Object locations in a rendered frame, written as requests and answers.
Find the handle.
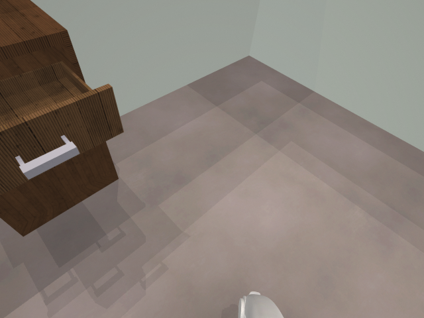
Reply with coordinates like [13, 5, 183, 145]
[15, 135, 80, 180]

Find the right robot thigh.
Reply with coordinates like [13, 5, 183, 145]
[238, 294, 284, 318]

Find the drawer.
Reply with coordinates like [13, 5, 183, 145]
[0, 61, 124, 195]

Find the cabinet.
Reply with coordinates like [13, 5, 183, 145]
[0, 0, 119, 237]

